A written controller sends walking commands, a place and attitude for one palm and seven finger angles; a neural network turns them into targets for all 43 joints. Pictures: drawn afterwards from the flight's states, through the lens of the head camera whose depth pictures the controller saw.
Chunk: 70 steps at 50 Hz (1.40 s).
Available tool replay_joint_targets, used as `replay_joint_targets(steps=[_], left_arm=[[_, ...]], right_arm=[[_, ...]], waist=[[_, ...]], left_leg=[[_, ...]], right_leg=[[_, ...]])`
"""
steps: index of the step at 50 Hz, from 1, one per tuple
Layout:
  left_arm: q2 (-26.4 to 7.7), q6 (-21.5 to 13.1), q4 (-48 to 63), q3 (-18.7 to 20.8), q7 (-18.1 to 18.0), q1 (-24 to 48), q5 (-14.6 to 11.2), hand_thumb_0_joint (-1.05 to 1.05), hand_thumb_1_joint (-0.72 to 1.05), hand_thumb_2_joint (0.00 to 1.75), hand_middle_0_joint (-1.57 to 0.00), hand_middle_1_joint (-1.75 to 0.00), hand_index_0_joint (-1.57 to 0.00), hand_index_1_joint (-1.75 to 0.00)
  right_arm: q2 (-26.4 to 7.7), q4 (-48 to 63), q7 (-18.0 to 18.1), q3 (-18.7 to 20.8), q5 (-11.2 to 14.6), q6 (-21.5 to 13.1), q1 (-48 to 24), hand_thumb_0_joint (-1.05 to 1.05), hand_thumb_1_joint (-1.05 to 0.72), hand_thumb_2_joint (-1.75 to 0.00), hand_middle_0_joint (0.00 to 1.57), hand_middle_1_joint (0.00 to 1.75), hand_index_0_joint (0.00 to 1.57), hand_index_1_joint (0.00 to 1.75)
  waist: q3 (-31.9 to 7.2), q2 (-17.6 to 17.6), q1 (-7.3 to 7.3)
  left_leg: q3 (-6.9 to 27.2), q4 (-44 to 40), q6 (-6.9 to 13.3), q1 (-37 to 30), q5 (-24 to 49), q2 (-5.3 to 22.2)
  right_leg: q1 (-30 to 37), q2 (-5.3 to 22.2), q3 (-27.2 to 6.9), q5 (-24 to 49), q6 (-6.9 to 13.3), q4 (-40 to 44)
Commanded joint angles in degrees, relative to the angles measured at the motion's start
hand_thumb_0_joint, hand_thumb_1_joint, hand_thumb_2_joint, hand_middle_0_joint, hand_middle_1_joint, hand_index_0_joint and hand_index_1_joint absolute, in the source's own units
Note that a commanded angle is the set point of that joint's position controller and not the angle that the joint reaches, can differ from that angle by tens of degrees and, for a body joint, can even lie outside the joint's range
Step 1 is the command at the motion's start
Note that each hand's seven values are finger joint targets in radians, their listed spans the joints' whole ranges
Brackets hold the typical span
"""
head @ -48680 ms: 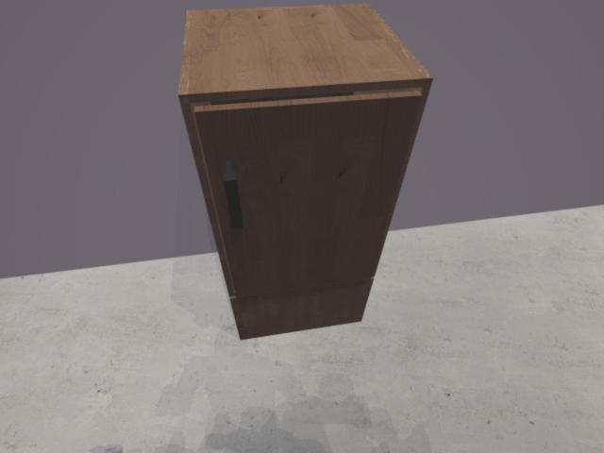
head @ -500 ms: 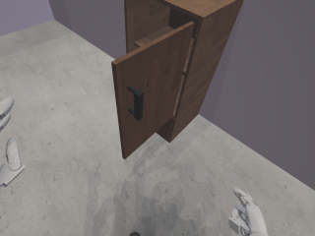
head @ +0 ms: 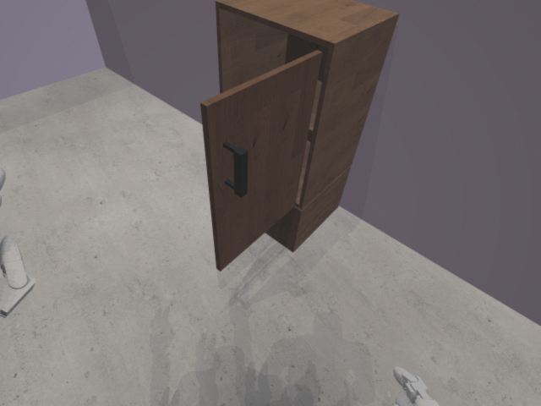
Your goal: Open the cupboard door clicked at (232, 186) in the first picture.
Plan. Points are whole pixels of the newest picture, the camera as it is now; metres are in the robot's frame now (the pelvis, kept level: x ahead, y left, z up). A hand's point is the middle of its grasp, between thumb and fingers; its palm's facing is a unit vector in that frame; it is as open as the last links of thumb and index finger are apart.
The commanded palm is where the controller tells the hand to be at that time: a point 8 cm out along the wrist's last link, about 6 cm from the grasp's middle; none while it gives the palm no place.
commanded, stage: stop stepping back and stand still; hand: left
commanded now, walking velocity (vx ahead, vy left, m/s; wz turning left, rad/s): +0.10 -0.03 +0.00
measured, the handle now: (234, 169) +0.62 +0.10 -0.03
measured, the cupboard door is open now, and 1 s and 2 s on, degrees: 90 90 90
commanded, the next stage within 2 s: let the arm hang, fingers relaxed in 0.20 s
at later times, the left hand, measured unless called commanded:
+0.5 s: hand out of the picture +0.15 +0.20 -0.12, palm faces +0.06 -0.95 -0.30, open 7.4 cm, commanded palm none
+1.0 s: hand out of the picture -0.04 +0.17 -0.17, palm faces +0.07 -0.98 -0.21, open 7.3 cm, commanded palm none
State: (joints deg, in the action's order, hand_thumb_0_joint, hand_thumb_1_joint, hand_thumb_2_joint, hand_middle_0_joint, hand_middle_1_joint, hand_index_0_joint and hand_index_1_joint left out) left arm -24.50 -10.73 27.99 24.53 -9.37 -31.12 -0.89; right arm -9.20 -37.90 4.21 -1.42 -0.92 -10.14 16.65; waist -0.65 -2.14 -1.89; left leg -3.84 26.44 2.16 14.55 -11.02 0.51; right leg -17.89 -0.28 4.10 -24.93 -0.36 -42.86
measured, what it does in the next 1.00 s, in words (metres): steps on the spot: right foot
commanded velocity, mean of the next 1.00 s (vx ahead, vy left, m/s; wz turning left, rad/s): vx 0.00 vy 0.00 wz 0.00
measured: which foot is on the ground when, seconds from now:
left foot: down 0.00-1.00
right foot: up 0.00-0.06, down 0.08-1.00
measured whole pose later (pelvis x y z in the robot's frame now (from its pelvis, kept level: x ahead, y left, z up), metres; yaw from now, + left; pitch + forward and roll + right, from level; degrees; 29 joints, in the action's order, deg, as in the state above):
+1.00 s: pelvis +0.00 +0.00 +0.00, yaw +2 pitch -2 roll +0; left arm -9.0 0.5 -67.1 0.1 -1.5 -17.8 0.4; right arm -8.5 -65.7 1.6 0.1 -1.1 1.4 16.1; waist 3.5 1.4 0.2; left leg -0.6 22.9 0.7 12.7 -8.6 -0.3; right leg -8.1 -0.4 3.0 -13.6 1.3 -23.2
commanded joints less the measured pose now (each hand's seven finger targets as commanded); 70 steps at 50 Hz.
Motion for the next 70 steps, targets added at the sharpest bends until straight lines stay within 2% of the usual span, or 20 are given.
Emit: replay_joint_targets(steps=[1,3,5,6,10,12,14,15,16,17,19,20,22,23,25,27,30,38,52,70], left_arm=[[-8.62,-2.89,9.78,6.29,-1.04,-1.37,-0.49,0.0,0.9,0.9,-0.2,-0.3,-0.2,-0.3],[-9.16,-2.57,7.23,6.61,-0.87,-0.59,-0.34,0.0,0.9,0.9,-0.2,-0.3,-0.2,-0.3],[-11.75,-2.64,7.06,8.16,-0.67,2.18,-1.16,0.0,0.9,0.9,-0.2,-0.3,-0.2,-0.3],[-11.29,-2.76,8.59,7.31,-0.74,5.82,-1.15,0.0,0.9,0.9,-0.2,-0.3,-0.2,-0.3],[-9.08,-3.86,8.49,5.77,-0.67,5.2,-0.56,0.0,0.9,0.9,-0.2,-0.3,-0.2,-0.3],[-8.97,-4.1,9.98,5.53,-1.0,4.96,-0.8,0.0,0.9,0.9,-0.2,-0.3,-0.2,-0.3],[-9.28,-4.57,12.4,5.78,-0.95,4.43,-0.96,0.0,0.9,0.9,-0.2,-0.3,-0.2,-0.3],[3.79,5.26,-34.46,-18.65,7.98,4.63,4.14,0.0,0.9,0.9,-0.2,-0.3,-0.2,-0.3],[7.15,10.35,-35.32,-18.07,8.75,3.64,3.13,0.0,0.9,0.9,-0.2,-0.3,-0.2,-0.3],[8.88,11.45,-37.23,-18.37,8.74,5.55,2.79,0.0,0.9,0.9,-0.2,-0.3,-0.2,-0.3],[7.35,11.3,-42.99,-18.81,8.85,8.5,2.58,0.0,0.9,0.9,-0.2,-0.3,-0.2,-0.3],[6.08,10.82,-47.12,-18.85,8.82,8.7,2.75,0.0,0.9,0.9,-0.2,-0.3,-0.2,-0.3],[2.68,9.87,-55.57,-19.52,8.81,12.48,2.82,0.0,0.9,0.9,-0.2,-0.3,-0.2,-0.3],[2.18,9.69,-59.7,-19.98,8.67,14.56,2.56,0.0,0.9,0.9,-0.2,-0.3,-0.2,-0.3],[2.51,9.74,-66.96,-21.13,8.31,17.27,2.04,0.0,0.9,0.9,-0.2,-0.3,-0.2,-0.3],[3.77,9.88,-72.96,-22.08,8.1,17.49,1.54,0.0,0.9,0.9,-0.2,-0.3,-0.2,-0.3],[7.1,10.08,-80.19,-21.76,7.94,14.61,1.52,0.0,0.9,0.9,-0.2,-0.3,-0.2,-0.3],[8.36,9.94,-89.77,-23.23,7.83,13.27,1.2,0.0,0.9,0.9,-0.2,-0.3,-0.2,-0.3],[10.14,10.45,-93.24,-23.21,7.22,10.92,1.21,0.0,0.9,0.9,-0.2,-0.3,-0.2,-0.3],[10.98,9.9,-92.15,-22.76,7.16,11.2,1.26,0.0,0.9,0.9,-0.2,-0.3,-0.2,-0.3]], right_arm=[[-9.86,9.23,0.75,3.2,-0.03,-1.3,-7.71,0.0,-0.9,-0.9,0.2,0.3,0.2,0.3],[-9.45,9.61,0.94,3.4,-0.09,0.32,-8.0,0.0,-0.9,-0.9,0.2,0.3,0.2,0.3],[-8.87,9.91,0.93,3.66,-0.11,1.32,-7.98,0.0,-0.9,-0.9,0.2,0.3,0.2,0.3],[-9.06,9.36,0.58,3.94,0.57,0.87,-8.66,0.0,-0.9,-0.9,0.2,0.3,0.2,0.3],[-8.06,8.71,0.58,2.85,0.67,0.23,-8.91,0.0,-0.9,-0.9,0.2,0.3,0.2,0.3],[-8.13,8.58,1.2,2.69,0.44,-0.35,-8.98,0.0,-0.9,-0.9,0.2,0.3,0.2,0.3],[-9.66,9.38,1.36,3.69,0.41,-0.7,-9.36,0.0,-0.9,-0.9,0.2,0.3,0.2,0.3],[-20.29,-3.73,-4.61,6.7,-0.24,-0.89,-8.37,0.0,-0.9,-0.9,0.2,0.3,0.2,0.3],[-15.88,-2.48,-4.19,6.66,0.33,3.25,-5.71,0.0,-0.9,-0.9,0.2,0.3,0.2,0.3],[-13.62,-2.27,-3.83,5.2,-0.11,5.03,-5.09,0.0,-0.9,-0.9,0.2,0.3,0.2,0.3],[-13.7,-1.64,-3.49,3.99,-0.93,6.51,-6.52,0.0,-0.9,-0.9,0.2,0.3,0.2,0.3],[-13.6,-2.07,-3.47,3.71,-0.97,6.83,-7.46,0.0,-0.9,-0.9,0.2,0.3,0.2,0.3],[-11.46,-4.13,-3.64,3.47,-0.43,7.58,-7.35,0.0,-0.9,-0.9,0.2,0.3,0.2,0.3],[-10.67,-5.83,-3.55,3.39,-0.56,8.51,-6.94,0.0,-0.9,-0.9,0.2,0.3,0.2,0.3],[-9.48,-9.24,-3.53,3.11,-0.67,9.74,-5.93,0.0,-0.9,-0.9,0.2,0.3,0.2,0.3],[-8.99,-12.4,-3.4,2.51,-0.58,9.93,-5.95,0.0,-0.9,-0.9,0.2,0.3,0.2,0.3],[-7.72,-15.98,-2.76,2.47,-0.63,10.09,-6.23,0.0,-0.9,-0.9,0.2,0.3,0.2,0.3],[-6.3,-23.01,-2.29,2.58,-0.11,10.61,-1.05,0.0,-0.9,-0.9,0.2,0.3,0.2,0.3],[-3.59,-26.67,-2.19,2.13,-0.35,10.69,2.29,0.0,-0.9,-0.9,0.2,0.3,0.2,0.3],[-2.85,-26.45,-2.14,2.53,-0.34,10.06,3.03,0.0,-0.9,-0.9,0.2,0.3,0.2,0.3]], waist=[[-0.48,15.23,1.05],[-0.08,6.27,1.08],[0.55,-7.9,1.2],[-0.19,-9.9,1.91],[-0.61,-3.41,1.52],[-0.85,-0.14,1.18],[-1.18,5.74,2.17],[0.53,10.1,-0.96],[-2.97,9.91,0.8],[-3.68,8.08,1.22],[-3.42,1.76,2.46],[-4.74,-2.51,3.72],[-4.33,-8.46,2.37],[-3.62,-9.85,1.54],[-2.73,-2.88,0.46],[-2.21,6.8,0.75],[-0.24,11.82,1.78],[1.79,1.28,1.2],[6.55,2.36,1.62],[5.19,2.84,1.54]], left_leg=[[9.55,-14.57,2.65,8.36,-20.16,10.84],[6.63,-5.36,0.84,13.13,-19.75,7.18],[1.84,16.9,-1.69,14.91,-11.9,0.65],[2.78,26.5,-2.09,15.85,-14.19,0.2],[2.01,15.2,-1.69,7.92,-8.87,2.56],[0.46,2.72,-1.45,0.39,-2.07,1.26],[5.87,-3.69,-0.1,-4.4,4.83,5.42],[12.21,5.53,2.16,0.93,20.54,10.01],[12.93,2.3,4.17,2.54,27.57,11.08],[17.04,0.2,6.21,5.92,26.13,13.41],[19.17,-1.31,6.94,8.41,22.41,13.34],[16.43,1.08,4.94,8.45,20.82,10.41],[7.37,5.39,-0.36,4.93,11.42,2.77],[5.69,6.22,-1.23,3.17,6.37,1.18],[5.08,3.71,-1.83,-0.43,5.21,1.24],[6.89,-0.4,-1.52,-3.47,12.2,3.44],[8.47,-3.78,-0.67,-2.2,6.71,4.62],[8.09,-5.74,-0.49,-4.93,3.76,4.72],[8.08,-8.42,-0.42,-1.7,-1.58,4.37],[7.74,-7.57,-0.45,-3.0,2.69,4.5]], right_leg=[[10.7,-0.82,4.01,1.92,0.9,11.44],[15.4,1.52,-1.29,2.5,2.66,20.66],[7.29,16.88,-24.68,-6.85,10.16,32.24],[5.4,20.08,-29.09,-6.4,12.38,33.1],[5.48,14.86,-12.47,16.54,9.33,25.41],[4.45,11.52,-9.12,16.31,6.09,23.03],[3.65,6.76,-7.17,13.93,2.14,19.18],[-4.53,7.71,-1.18,22.02,1.26,5.4],[0.14,4.29,-2.62,15.65,0.59,3.51],[1.03,2.5,-1.64,5.44,0.5,0.64],[4.2,2.06,-3.48,2.09,0.69,3.25],[8.75,2.95,-4.14,11.56,1.07,9.29],[8.27,9.51,-10.12,28.54,3.56,16.93],[7.35,11.42,-11.61,33.67,4.95,18.82],[6.85,11.05,-10.73,34.72,5.21,19.08],[6.32,7.65,-8.13,26.53,3.33,18.79],[7.74,5.97,-7.61,16.3,3.11,22.96],[6.37,6.04,-6.56,12.19,3.33,26.58],[4.54,5.65,-6.34,7.56,3.29,25.51],[5.19,5.81,-6.36,11.75,3.07,24.51]])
